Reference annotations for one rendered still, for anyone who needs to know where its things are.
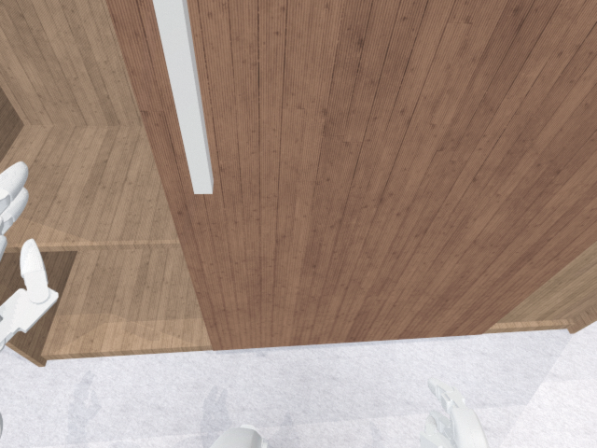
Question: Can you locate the robot right hand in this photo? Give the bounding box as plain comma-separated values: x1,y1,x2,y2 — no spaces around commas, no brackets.
420,377,490,448

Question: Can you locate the handle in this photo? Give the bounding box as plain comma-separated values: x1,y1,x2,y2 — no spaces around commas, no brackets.
153,0,214,194

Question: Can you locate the left robot thigh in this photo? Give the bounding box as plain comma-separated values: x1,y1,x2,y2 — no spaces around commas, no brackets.
210,427,269,448

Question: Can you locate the wardrobe door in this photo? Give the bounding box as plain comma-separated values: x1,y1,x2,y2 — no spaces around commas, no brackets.
105,0,597,351
496,241,597,323

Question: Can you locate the robot left hand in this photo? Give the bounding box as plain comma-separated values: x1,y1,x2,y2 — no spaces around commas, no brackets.
0,161,59,352

